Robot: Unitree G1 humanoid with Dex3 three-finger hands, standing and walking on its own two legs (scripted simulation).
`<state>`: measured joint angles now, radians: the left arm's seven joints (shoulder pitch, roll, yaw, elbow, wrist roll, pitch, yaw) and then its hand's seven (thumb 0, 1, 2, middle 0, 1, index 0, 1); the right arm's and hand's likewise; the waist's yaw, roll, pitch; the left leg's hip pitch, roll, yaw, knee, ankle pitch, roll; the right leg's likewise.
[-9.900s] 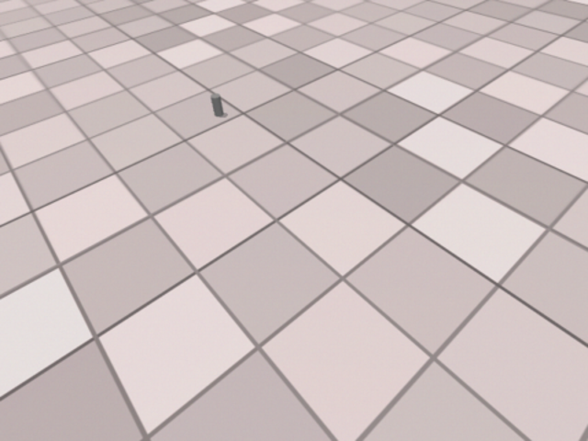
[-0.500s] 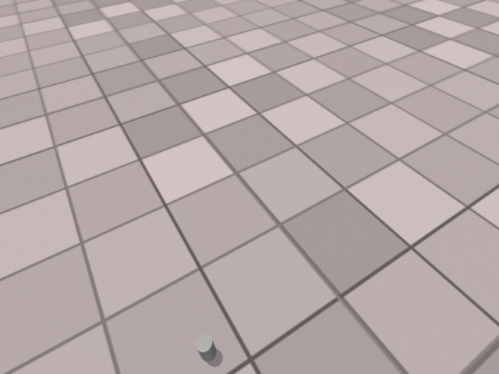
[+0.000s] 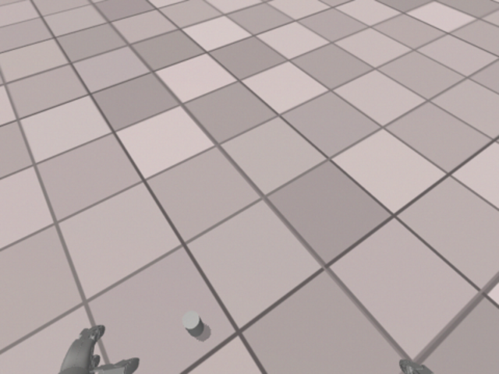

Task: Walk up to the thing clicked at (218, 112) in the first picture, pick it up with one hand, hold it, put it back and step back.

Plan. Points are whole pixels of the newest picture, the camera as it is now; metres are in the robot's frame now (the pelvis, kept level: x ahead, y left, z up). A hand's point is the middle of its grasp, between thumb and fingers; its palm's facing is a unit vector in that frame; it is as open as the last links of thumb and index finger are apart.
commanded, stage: go down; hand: left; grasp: from the side
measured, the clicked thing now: (193, 324) +0.36 +0.22 -0.69
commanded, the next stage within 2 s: none
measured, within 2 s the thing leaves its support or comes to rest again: neither
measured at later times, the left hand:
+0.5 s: hand out of the picture +0.16 +0.28 -0.18, palm faces +0.05 -0.93 -0.36, open 16.7 cm
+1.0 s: hand out of the picture +0.15 +0.30 -0.21, palm faces +0.07 -0.93 -0.36, open 16.8 cm
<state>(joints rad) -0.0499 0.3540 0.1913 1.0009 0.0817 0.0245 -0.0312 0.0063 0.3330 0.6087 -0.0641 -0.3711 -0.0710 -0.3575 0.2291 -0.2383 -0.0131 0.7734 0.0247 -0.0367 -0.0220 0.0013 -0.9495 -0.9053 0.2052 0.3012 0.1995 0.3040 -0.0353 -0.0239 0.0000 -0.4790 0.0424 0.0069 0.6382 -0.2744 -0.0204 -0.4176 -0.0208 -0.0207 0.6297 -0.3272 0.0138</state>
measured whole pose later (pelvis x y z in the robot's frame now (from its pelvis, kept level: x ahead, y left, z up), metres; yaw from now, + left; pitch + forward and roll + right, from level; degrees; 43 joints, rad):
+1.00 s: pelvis -0.02 +0.01 -0.10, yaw -1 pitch +20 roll -3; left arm 0.28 0.38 0.31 0.39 0.02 0.13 -0.09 0.00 -0.52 0.25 -0.07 -0.28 -0.08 -0.27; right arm 0.23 -0.23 0.00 0.54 -0.01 -0.21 -0.07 0.01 -0.91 -0.89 0.21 0.30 0.20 0.30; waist -0.04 0.00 -0.12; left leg -1.10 0.05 -0.04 1.28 -0.52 -0.01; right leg -1.01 -0.01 -0.04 1.23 -0.57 0.03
